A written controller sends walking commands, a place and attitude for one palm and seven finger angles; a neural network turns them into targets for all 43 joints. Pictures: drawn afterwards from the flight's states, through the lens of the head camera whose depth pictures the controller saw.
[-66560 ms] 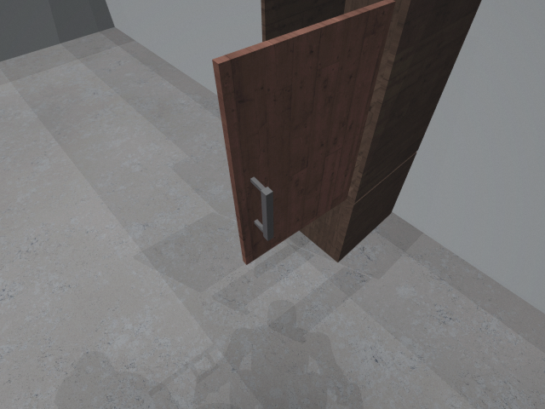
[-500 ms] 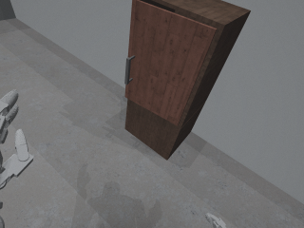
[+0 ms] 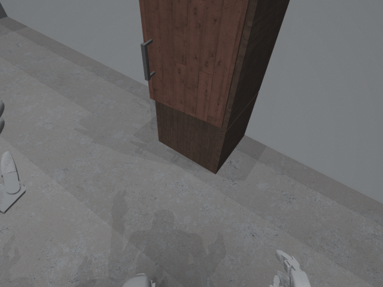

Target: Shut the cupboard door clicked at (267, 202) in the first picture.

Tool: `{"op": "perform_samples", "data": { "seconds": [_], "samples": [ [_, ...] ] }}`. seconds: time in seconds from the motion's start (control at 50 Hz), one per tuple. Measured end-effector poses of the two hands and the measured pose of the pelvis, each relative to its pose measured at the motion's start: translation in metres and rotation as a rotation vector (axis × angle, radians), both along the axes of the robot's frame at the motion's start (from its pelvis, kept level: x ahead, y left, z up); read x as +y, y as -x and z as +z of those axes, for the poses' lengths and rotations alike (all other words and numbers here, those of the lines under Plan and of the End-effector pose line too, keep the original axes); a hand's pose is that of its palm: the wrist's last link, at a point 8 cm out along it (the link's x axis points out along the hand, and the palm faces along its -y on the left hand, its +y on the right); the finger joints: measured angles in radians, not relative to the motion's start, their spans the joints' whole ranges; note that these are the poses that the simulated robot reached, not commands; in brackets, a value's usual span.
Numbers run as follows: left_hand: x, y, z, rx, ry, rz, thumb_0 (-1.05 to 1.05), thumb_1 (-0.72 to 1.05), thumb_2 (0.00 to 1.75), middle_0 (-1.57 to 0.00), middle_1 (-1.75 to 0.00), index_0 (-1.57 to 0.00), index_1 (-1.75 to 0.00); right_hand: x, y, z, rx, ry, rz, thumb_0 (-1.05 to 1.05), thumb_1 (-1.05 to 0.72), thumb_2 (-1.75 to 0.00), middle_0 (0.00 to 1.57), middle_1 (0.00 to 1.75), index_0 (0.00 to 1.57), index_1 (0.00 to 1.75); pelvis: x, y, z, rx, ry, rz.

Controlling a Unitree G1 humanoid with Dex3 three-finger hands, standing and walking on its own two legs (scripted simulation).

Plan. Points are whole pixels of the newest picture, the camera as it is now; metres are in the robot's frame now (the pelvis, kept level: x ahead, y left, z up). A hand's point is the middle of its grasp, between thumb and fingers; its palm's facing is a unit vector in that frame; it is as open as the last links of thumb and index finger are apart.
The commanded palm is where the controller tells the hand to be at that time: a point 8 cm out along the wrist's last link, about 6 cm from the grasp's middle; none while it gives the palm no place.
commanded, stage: let the arm hang, fingers relaxed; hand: left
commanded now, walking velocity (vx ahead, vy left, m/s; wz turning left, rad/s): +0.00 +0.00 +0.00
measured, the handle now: (148, 60) +0.98 +0.18 -0.07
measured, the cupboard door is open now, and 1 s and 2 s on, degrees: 6 6 6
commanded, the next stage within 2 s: look to check the result in 1.12 s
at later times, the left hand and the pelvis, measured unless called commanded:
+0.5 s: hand out of the picture +0.02 +0.15 -0.14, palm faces +0.08 -0.98 -0.21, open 7.1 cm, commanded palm none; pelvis +0.05 -0.04 +0.03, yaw +4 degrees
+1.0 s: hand out of the picture +0.06 +0.13 -0.15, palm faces +0.11 -0.98 -0.17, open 7.3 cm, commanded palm none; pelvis +0.07 -0.04 +0.04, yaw +4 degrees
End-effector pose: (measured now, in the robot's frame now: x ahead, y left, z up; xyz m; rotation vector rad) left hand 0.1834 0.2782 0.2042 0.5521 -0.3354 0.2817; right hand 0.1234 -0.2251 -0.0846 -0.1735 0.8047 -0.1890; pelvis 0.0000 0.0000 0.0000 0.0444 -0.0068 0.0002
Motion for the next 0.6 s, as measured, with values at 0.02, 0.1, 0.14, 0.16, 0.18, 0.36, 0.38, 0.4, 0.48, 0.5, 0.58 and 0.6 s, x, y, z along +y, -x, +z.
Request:
{"op": "perform_samples", "data": {
  "seconds": [0.02, 0.1, 0.14, 0.16, 0.18, 0.36, 0.38, 0.4, 0.48, 0.5, 0.58, 0.6],
  "samples": [
    [-0.004, 0.004, 0.014, -0.008, -0.061, -0.009, 0.02, 0.89, 0.90, -0.21, -0.30, -0.21, -0.31, 0.002, -0.002, 0.000, 0.008, -0.021, 0.011, 0.01, -0.90, -0.90, 0.20, 0.29, 0.20, 0.30, -0.003, -0.001, 0.003, 0.010, 0.012, 0.007],
    [0.007, -0.009, -0.030, 0.282, -0.062, 0.074, 0.00, 0.89, 0.90, -0.20, -0.30, -0.20, -0.31, 0.002, -0.011, -0.018, 0.089, -0.081, 0.109, 0.01, -0.90, -0.90, 0.20, 0.30, 0.20, 0.30, -0.002, -0.010, 0.014, 0.043, 0.012, 0.013],
    [0.013, -0.009, -0.090, 0.548, 0.066, 0.155, 0.00, 0.89, 0.90, -0.20, -0.30, -0.20, -0.31, -0.001, -0.015, -0.025, 0.114, -0.103, 0.106, 0.01, -0.90, -0.90, 0.20, 0.30, 0.20, 0.30, 0.001, -0.017, 0.018, 0.032, 0.008, 0.019],
    [0.012, -0.005, -0.121, 0.678, 0.125, 0.186, 0.00, 0.90, 0.90, -0.20, -0.30, -0.20, -0.30, -0.004, -0.015, -0.027, 0.123, -0.107, 0.099, 0.01, -0.90, -0.90, 0.20, 0.30, 0.20, 0.30, 0.001, -0.021, 0.019, 0.024, 0.009, 0.025],
    [0.008, 0.002, -0.152, 0.799, 0.181, 0.208, 0.00, 0.90, 0.90, -0.19, -0.30, -0.20, -0.30, -0.008, -0.014, -0.028, 0.135, -0.103, 0.090, 0.01, -0.90, -0.90, 0.20, 0.30, 0.20, 0.30, 0.001, -0.025, 0.020, 0.016, 0.009, 0.034],
    [-0.070, 0.114, -0.311, 1.413, 0.623, 0.340, -0.01, 0.98, 0.90, -0.20, -0.30, -0.20, -0.30, -0.058, 0.031, -0.003, 0.441, 0.073, 0.031, 0.01, -0.90, -0.90, 0.20, 0.30, 0.20, 0.30, -0.027, -0.051, 0.028, -0.018, 0.017, 0.095],
    [-0.071, 0.126, -0.314, 1.459, 0.636, 0.358, -0.02, 0.99, 0.90, -0.20, -0.30, -0.20, -0.30, -0.063, 0.037, 0.001, 0.478, 0.090, 0.020, 0.01, -0.90, -0.90, 0.20, 0.29, 0.20, 0.30, -0.029, -0.053, 0.030, -0.018, 0.024, 0.100],
    [-0.073, 0.137, -0.317, 1.507, 0.642, 0.374, -0.02, 1.00, 0.90, -0.20, -0.30, -0.20, -0.30, -0.067, 0.044, 0.004, 0.504, 0.102, 0.005, 0.01, -0.90, -0.90, 0.20, 0.29, 0.20, 0.30, -0.031, -0.054, 0.032, -0.014, 0.030, 0.099],
    [-0.075, 0.166, -0.317, 1.661, 0.610, 0.406, -0.01, 0.97, 0.90, -0.20, -0.30, -0.20, -0.30, -0.080, 0.074, -0.005, 0.591, 0.113, -0.032, 0.01, -0.90, -0.90, 0.20, 0.29, 0.20, 0.30, -0.034, -0.052, 0.028, -0.002, 0.041, 0.078],
    [-0.076, 0.169, -0.316, 1.677, 0.597, 0.412, -0.01, 0.97, 0.90, -0.20, -0.30, -0.20, -0.30, -0.081, 0.080, -0.011, 0.620, 0.104, -0.031, 0.01, -0.90, -0.90, 0.20, 0.29, 0.20, 0.30, -0.036, -0.050, 0.026, -0.001, 0.034, 0.076],
    [-0.079, 0.175, -0.315, 1.685, 0.563, 0.456, 0.00, 0.94, 0.90, -0.20, -0.30, -0.20, -0.30, -0.077, 0.090, -0.037, 0.705, 0.020, -0.024, 0.01, -0.90, -0.90, 0.20, 0.29, 0.19, 0.30, -0.046, -0.053, 0.017, -0.020, 0.031, 0.087],
    [-0.080, 0.174, -0.313, 1.681, 0.565, 0.465, 0.00, 0.93, 0.90, -0.20, -0.30, -0.20, -0.30, -0.074, 0.089, -0.040, 0.715, -0.001, -0.018, 0.01, -0.90, -0.90, 0.20, 0.29, 0.19, 0.30, -0.047, -0.055, 0.018, -0.021, 0.038, 0.097]
  ]
}}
